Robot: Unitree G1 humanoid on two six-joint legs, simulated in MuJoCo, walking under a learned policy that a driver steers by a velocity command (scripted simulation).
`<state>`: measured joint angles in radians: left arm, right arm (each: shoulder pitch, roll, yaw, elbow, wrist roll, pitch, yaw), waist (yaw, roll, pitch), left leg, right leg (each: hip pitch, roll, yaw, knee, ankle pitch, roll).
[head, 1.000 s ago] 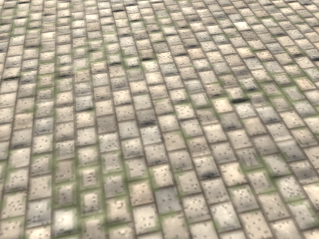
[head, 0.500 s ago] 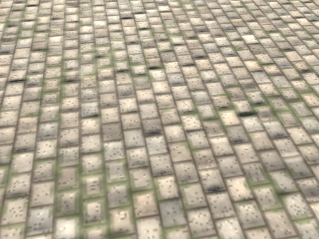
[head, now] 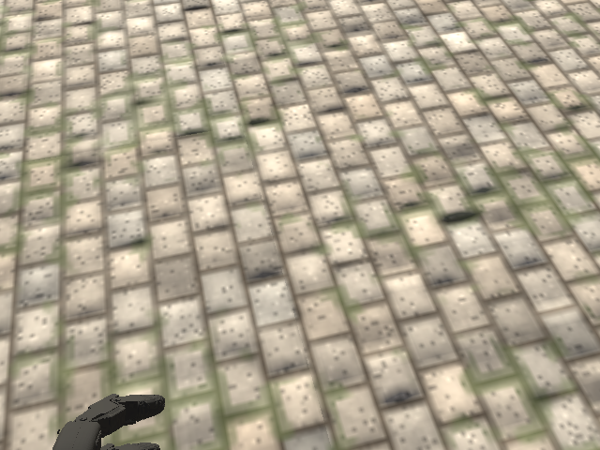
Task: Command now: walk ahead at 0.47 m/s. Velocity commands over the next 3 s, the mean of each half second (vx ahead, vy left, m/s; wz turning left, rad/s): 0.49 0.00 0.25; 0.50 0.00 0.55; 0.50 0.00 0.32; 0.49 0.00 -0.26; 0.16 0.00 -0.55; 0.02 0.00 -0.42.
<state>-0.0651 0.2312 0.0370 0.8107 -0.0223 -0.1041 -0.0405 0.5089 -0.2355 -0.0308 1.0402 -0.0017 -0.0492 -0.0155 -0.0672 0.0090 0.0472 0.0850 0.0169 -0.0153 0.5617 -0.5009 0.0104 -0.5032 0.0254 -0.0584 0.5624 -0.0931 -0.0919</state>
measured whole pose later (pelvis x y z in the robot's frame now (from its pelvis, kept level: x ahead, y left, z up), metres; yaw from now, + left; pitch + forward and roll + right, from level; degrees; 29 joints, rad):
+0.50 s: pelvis +0.29 +0.03 +0.01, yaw +9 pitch +2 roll -3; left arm 0.33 0.27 0.05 0.99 0.00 -0.06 0.01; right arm 0.07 -0.24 -0.03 0.75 0.02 -0.07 0.06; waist 0.06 0.02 0.02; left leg -0.57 0.04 0.05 0.59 -0.07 0.09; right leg 0.12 0.02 -0.19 0.28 -0.42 0.01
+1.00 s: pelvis +0.58 +0.08 +0.01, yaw +27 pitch +3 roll +1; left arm 0.02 0.28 0.04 0.74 0.00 -0.13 -0.02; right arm 0.40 -0.30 -0.08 0.75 0.02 -0.04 -0.02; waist -0.08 -0.03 0.00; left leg -0.07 -0.10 -0.22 0.48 -0.43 0.05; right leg -0.46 0.00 0.07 0.45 -0.03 0.00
